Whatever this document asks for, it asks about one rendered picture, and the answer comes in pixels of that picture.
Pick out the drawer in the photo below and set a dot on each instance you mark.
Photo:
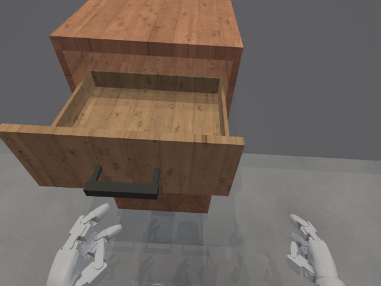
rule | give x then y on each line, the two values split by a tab
132	123

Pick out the robot left hand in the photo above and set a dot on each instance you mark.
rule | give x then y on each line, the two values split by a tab
70	263

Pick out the robot right hand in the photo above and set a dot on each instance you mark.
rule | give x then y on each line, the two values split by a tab
315	260

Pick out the handle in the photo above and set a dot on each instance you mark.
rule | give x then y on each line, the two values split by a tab
121	189

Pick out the cabinet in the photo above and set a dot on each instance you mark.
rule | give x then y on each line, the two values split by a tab
189	37

